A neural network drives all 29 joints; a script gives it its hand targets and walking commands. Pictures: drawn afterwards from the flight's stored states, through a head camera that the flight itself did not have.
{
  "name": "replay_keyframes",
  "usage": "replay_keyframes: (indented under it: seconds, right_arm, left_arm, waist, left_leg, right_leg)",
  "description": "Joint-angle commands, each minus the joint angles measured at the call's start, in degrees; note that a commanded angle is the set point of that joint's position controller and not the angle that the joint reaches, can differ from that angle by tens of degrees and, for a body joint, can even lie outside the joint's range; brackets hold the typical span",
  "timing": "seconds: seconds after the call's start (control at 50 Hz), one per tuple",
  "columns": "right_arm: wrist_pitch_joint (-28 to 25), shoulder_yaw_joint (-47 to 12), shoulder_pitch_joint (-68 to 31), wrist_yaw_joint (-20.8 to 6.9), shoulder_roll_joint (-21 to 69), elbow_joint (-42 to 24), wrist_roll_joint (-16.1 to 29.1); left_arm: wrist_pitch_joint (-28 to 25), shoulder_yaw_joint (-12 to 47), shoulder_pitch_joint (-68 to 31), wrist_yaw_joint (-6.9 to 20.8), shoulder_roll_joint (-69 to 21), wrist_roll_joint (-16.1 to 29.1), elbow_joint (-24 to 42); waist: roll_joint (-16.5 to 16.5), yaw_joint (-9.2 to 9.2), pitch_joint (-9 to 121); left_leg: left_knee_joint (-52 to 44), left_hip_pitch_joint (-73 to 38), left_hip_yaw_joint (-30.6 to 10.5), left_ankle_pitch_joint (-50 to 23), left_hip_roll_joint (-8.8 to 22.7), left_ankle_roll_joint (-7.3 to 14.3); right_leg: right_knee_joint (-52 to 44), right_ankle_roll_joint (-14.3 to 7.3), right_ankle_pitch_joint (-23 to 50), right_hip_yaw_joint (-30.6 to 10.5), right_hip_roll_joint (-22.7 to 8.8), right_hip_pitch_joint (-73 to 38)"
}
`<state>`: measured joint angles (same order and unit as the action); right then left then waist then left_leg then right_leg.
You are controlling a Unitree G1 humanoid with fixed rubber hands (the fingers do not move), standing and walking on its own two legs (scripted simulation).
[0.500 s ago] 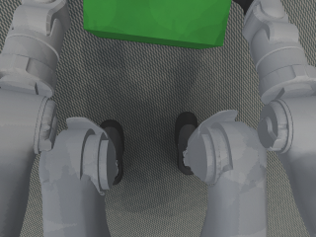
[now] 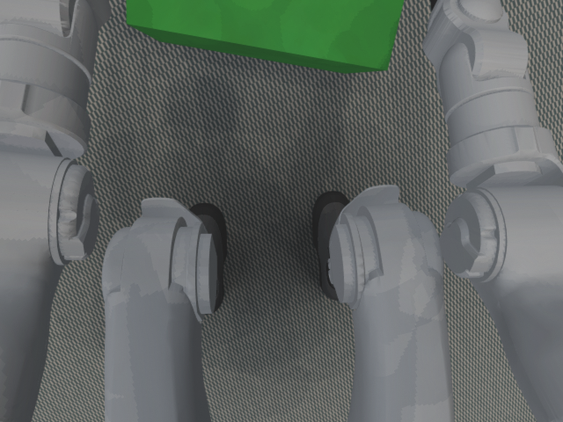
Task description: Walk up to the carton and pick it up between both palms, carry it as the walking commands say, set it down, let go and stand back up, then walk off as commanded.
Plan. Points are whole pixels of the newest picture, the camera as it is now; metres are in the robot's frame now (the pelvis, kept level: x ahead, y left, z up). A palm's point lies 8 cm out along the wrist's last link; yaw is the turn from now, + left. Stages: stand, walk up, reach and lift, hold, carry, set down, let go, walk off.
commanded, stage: reach and lift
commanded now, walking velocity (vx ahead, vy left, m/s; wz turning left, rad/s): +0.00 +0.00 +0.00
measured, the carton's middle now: out of the picture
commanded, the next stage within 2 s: none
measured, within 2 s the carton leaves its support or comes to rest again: neither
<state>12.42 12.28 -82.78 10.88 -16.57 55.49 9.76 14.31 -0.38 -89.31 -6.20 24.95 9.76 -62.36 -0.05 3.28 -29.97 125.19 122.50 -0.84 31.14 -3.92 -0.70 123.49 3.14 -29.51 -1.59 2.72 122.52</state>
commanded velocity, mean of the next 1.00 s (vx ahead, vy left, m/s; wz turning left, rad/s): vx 0.00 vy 0.00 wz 0.00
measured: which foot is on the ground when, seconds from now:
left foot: down 0.00-1.00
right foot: down 0.00-1.00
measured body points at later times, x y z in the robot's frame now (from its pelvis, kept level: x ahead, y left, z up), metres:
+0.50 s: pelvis +0.00 +0.00 +0.04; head +0.36 +0.00 +0.29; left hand +0.57 +0.15 -0.12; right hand +0.53 -0.20 -0.11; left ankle +0.13 +0.11 -0.34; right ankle +0.14 -0.13 -0.34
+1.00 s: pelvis -0.02 +0.00 +0.09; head +0.34 -0.01 +0.35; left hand +0.55 +0.15 -0.05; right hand +0.52 -0.20 -0.04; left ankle +0.13 +0.11 -0.34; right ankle +0.14 -0.13 -0.34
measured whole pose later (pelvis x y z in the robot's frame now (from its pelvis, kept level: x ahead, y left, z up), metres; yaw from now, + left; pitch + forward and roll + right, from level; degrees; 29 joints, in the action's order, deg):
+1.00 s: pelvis -0.02 +0.00 +0.09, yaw +1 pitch +26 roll -1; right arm 22.5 20.9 -73.6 15.6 -9.0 33.2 2.2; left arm 23.5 -11.1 -78.7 -10.8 16.9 1.3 -40.9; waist 0.1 3.4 -30.0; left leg 108.5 106.4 -2.2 27.6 -5.7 -1.7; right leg 107.3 3.5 -26.3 -3.0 4.1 106.6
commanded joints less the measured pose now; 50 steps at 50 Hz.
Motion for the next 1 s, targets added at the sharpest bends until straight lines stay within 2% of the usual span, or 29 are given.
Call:
replay_keyframes:
  seconds: [0.0, 0.06, 0.14, 0.2, 0.22, 0.26, 0.28, 0.34, 0.36, 0.4, 0.42, 0.46, 0.48, 0.5, 0.54, 0.56, 0.58, 0.6, 0.62, 0.64, 0.7, 0.74, 0.76, 0.78, 0.8, 0.84, 0.86, 0.92, 0.98]
  right_arm:
    - [-1.9, -17.6, -43.3, -16.6, 49.1, -19.7, 4.0]
    - [-1.1, -18.3, -42.2, -17.3, 50.3, -21.1, 3.6]
    - [-0.2, -20.5, -41.7, -17.5, 51.5, -26.2, 4.2]
    - [0.8, -20.9, -40.7, -17.9, 52.5, -27.1, 4.2]
    - [0.9, -21.9, -41.6, -17.7, 52.2, -29.6, 4.3]
    - [1.4, -21.8, -39.1, -17.9, 53.4, -28.8, 3.4]
    - [1.4, -22.1, -38.6, -17.8, 53.5, -29.3, 3.3]
    - [1.6, -22.5, -38.3, -18.2, 52.7, -29.9, 3.3]
    - [2.0, -22.8, -37.7, -18.4, 52.9, -29.8, 2.8]
    - [2.2, -23.3, -38.2, -18.5, 54.0, -30.0, 2.4]
    - [2.1, -23.2, -37.7, -18.4, 52.9, -30.8, 2.2]
    - [2.7, -22.5, -36.5, -19.0, 53.7, -28.6, 1.6]
    - [2.7, -22.5, -37.3, -19.2, 54.4, -28.2, 1.7]
    - [2.8, -24.0, -37.4, -19.2, 54.8, -30.6, 2.7]
    - [3.2, -23.8, -39.1, -19.2, 54.5, -31.1, 2.4]
    - [3.5, -24.3, -39.1, -19.2, 55.1, -31.9, 2.3]
    - [4.1, -24.4, -36.0, -19.4, 55.6, -31.1, 2.3]
    - [4.6, -24.9, -35.6, -19.4, 56.6, -30.8, 2.8]
    - [5.0, -24.9, -35.5, -19.6, 56.6, -31.2, 2.7]
    - [5.0, -24.2, -36.5, -19.5, 55.6, -30.8, 2.2]
    - [6.1, -25.1, -34.6, -19.8, 58.3, -30.0, 2.5]
    - [6.3, -25.9, -36.1, -19.7, 58.9, -32.7, 3.4]
    - [6.6, -26.0, -35.5, -19.7, 59.4, -31.7, 3.2]
    - [6.6, -27.2, -36.9, -19.6, 59.5, -34.9, 3.4]
    - [7.0, -26.5, -37.6, -19.6, 58.3, -34.6, 3.3]
    - [7.3, -27.8, -37.6, -19.8, 58.0, -37.3, 4.0]
    - [8.0, -26.7, -37.7, -19.9, 58.0, -34.1, 3.2]
    - [8.3, -27.8, -36.4, -20.2, 61.0, -34.9, 3.5]
    - [8.6, -26.7, -36.5, -20.3, 60.4, -35.3, 2.9]
  left_arm:
    - [-3.8, 10.7, -35.6, 17.0, -56.4, 6.0, 20.2]
    - [-3.2, 11.2, -35.5, 17.0, -56.3, 5.2, 22.3]
    - [-2.8, 14.2, -36.8, 16.4, -58.4, 6.9, 29.9]
    - [-2.2, 14.3, -36.8, 15.8, -58.4, 6.1, 31.6]
    - [-2.2, 14.7, -37.0, 15.7, -58.7, 6.1, 33.9]
    - [-1.8, 14.6, -34.9, 16.0, -58.9, 5.2, 31.6]
    - [-1.7, 14.3, -33.6, 16.0, -59.2, 4.4, 31.0]
    - [-1.3, 14.8, -33.4, 16.1, -60.7, 4.0, 32.0]
    - [-1.3, 15.7, -33.9, 15.9, -61.1, 4.2, 33.8]
    - [-1.0, 15.2, -33.4, 16.0, -61.4, 4.1, 33.7]
    - [-0.7, 15.4, -32.6, 16.0, -63.1, 4.4, 33.4]
    - [-0.4, 15.3, -32.3, 16.2, -63.2, 3.4, 32.2]
    - [-0.2, 14.4, -32.2, 16.3, -63.4, 2.8, 32.1]
    - [-0.1, 16.1, -31.8, 16.5, -64.2, 3.3, 33.5]
    - [0.7, 14.5, -31.3, 16.8, -63.8, 2.8, 31.8]
    - [0.9, 15.2, -31.2, 17.0, -64.1, 3.0, 33.1]
    - [1.1, 15.7, -30.9, 17.0, -64.6, 2.8, 34.3]
    - [1.2, 16.6, -32.5, 17.1, -64.0, 3.6, 36.9]
    - [1.4, 16.1, -32.6, 17.2, -63.3, 3.0, 37.5]
    - [1.8, 15.9, -31.3, 17.3, -63.4, 2.7, 34.7]
    - [2.0, 16.1, -32.3, 18.3, -63.5, 3.0, 37.2]
    - [2.4, 15.9, -31.7, 18.2, -63.6, 2.7, 37.6]
    - [2.7, 16.4, -31.3, 18.6, -63.7, 3.0, 36.8]
    - [3.0, 16.8, -30.9, 18.9, -64.7, 3.6, 37.6]
    - [3.4, 16.1, -31.4, 18.9, -63.8, 3.0, 36.6]
    - [3.7, 18.2, -32.5, 18.9, -65.2, 4.3, 40.2]
    - [4.2, 15.6, -30.5, 19.0, -64.2, 2.9, 36.0]
    - [4.1, 16.9, -32.2, 19.5, -64.6, 3.5, 38.8]
    - [4.9, 17.4, -31.2, 19.7, -66.3, 3.3, 38.8]
  waist:
    - [-2.9, 1.72, 105.7]
    - [-1.7, 2.01, 110.0]
    - [-2.4, 3.0, 121.2]
    - [-4.2, 2.19, 122.1]
    - [-3.2, 2.1, 126.2]
    - [-3.2, 2.1, 123.6]
    - [-2.9, 1.15, 123.8]
    - [-4.5, 1.52, 126.1]
    - [-3.8, 2.44, 127.4]
    - [-1.8, 2.58, 127.4]
    - [-2.7, 3.43, 129.5]
    - [-3.0, 3.24, 126.3]
    - [-3.5, 2.09, 125.5]
    - [-3.1, 2.67, 129.8]
    - [-2.3, 1.85, 129.1]
    - [-1.4, 2.67, 131.2]
    - [-2.9, 2.11, 132.9]
    - [-2.2, 2.77, 134.5]
    - [-2.8, 1.87, 134.3]
    - [-2.4, 2.39, 131.5]
    - [-1.6, 1.99, 133.6]
    - [-2.2, 1.02, 135.5]
    - [-1.9, 1.22, 134.7]
    - [-0.6, 1.57, 138.5]
    - [-1.7, 1.03, 136.6]
    - [-2.5, 2.13, 142.7]
    - [-1.6, 0.61, 135.2]
    - [-0.6, 1.02, 139.2]
    - [-2.9, 1.73, 140.8]
  left_leg:
    - [-10.2, -33.7, 4.6, -14.2, -1.8, 1.7]
    - [-10.6, -36.4, 3.9, -15.7, -2.0, 1.5]
    - [-11.1, -42.6, 4.1, -20.2, -2.7, 1.0]
    - [-12.2, -44.6, 3.9, -21.0, -2.5, 1.0]
    - [-12.6, -46.3, 3.7, -22.2, -3.0, 1.1]
    - [-13.2, -43.5, 4.1, -20.9, -3.0, 1.0]
    - [-13.4, -42.8, 4.3, -19.6, -3.1, 1.1]
    - [-14.3, -44.5, 4.5, -19.2, -3.0, 0.7]
    - [-15.0, -46.7, 4.0, -20.3, -3.1, 0.5]
    - [-15.9, -46.5, 3.7, -19.6, -3.5, 0.8]
    - [-15.9, -46.8, 3.7, -19.0, -3.3, 0.7]
    - [-17.0, -46.7, 3.4, -17.2, -3.4, 0.7]
    - [-17.9, -46.4, 3.4, -16.9, -3.4, 1.0]
    - [-17.5, -47.9, 3.7, -18.2, -3.5, 0.9]
    - [-18.3, -46.2, 4.3, -16.8, -3.7, 0.9]
    - [-18.9, -46.0, 3.9, -17.3, -3.9, 1.1]
    - [-19.3, -48.0, 4.1, -17.6, -3.9, 1.0]
    - [-19.2, -48.6, 4.1, -17.8, -3.9, 0.8]
    - [-20.1, -48.6, 4.4, -17.5, -4.0, 0.9]
    - [-20.8, -47.3, 3.9, -16.1, -3.7, 1.1]
    - [-21.4, -46.1, 4.5, -15.6, -4.1, 1.1]
    - [-22.5, -48.1, 4.5, -16.7, -4.2, 1.4]
    - [-22.7, -46.3, 4.8, -15.5, -4.3, 1.4]
    - [-23.0, -48.1, 4.7, -16.2, -4.5, 1.5]
    - [-23.8, -46.6, 4.5, -14.4, -4.4, 1.8]
    - [-24.3, -51.6, 4.2, -16.4, -4.7, 1.3]
    - [-25.1, -47.9, 4.3, -13.7, -4.6, 1.6]
    - [-25.6, -49.1, 4.4, -13.8, -4.5, 2.0]
    - [-27.4, -51.5, 3.9, -13.9, -4.5, 1.5]
  right_leg:
    - [-8.6, -2.5, 17.1, 5.8, 2.4, -40.3]
    - [-8.5, -2.2, 18.3, 6.4, 2.6, -41.6]
    - [-9.3, -2.3, 22.4, 6.5, 3.1, -46.0]
    - [-10.1, -2.5, 22.2, 6.2, 3.2, -44.1]
    - [-10.1, -2.3, 23.3, 6.6, 3.6, -46.1]
    - [-11.2, -2.4, 22.7, 6.1, 3.3, -45.3]
    - [-11.1, -2.5, 22.5, 5.7, 3.4, -46.1]
    - [-12.1, -2.8, 21.9, 5.9, 3.7, -46.4]
    - [-12.2, -2.9, 22.5, 6.5, 3.6, -46.0]
    - [-13.1, -2.8, 21.4, 6.9, 3.8, -46.4]
    - [-13.4, -3.0, 21.0, 6.7, 3.7, -48.0]
    - [-14.1, -3.2, 19.0, 6.9, 3.7, -43.7]
    - [-14.7, -3.1, 18.0, 7.0, 3.8, -43.8]
    - [-14.8, -2.9, 19.9, 6.8, 3.9, -46.6]
    - [-16.0, -2.9, 18.8, 6.8, 3.8, -47.2]
    - [-16.2, -2.8, 20.4, 6.9, 4.0, -49.4]
    - [-16.4, -3.1, 20.5, 6.6, 3.9, -49.2]
    - [-16.9, -3.0, 20.7, 6.4, 4.0, -50.7]
    - [-17.7, -2.9, 20.5, 6.2, 3.9, -51.1]
    - [-18.1, -3.0, 19.2, 6.3, 3.8, -49.6]
    - [-19.3, -3.0, 19.4, 5.8, 4.0, -52.3]
    - [-20.4, -2.8, 20.3, 5.5, 4.2, -53.7]
    - [-20.6, -2.8, 19.8, 5.2, 4.2, -54.6]
    - [-21.4, -2.7, 20.2, 5.5, 4.3, -56.9]
    - [-21.6, -2.8, 18.7, 5.2, 4.1, -56.0]
    - [-22.3, -3.1, 20.3, 5.2, 4.2, -58.7]
    - [-23.4, -2.9, 16.9, 4.7, 3.9, -55.1]
    - [-24.2, -2.8, 17.8, 4.5, 4.3, -57.7]
    - [-25.3, -3.0, 17.8, 4.8, 4.3, -58.0]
